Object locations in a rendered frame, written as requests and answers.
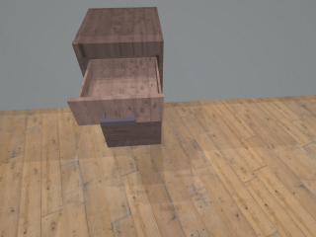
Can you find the cabinet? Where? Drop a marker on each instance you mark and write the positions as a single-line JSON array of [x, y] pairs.
[[128, 32]]

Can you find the drawer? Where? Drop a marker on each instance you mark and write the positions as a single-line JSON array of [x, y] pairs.
[[118, 86]]

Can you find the handle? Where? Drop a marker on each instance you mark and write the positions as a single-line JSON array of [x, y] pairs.
[[117, 121]]

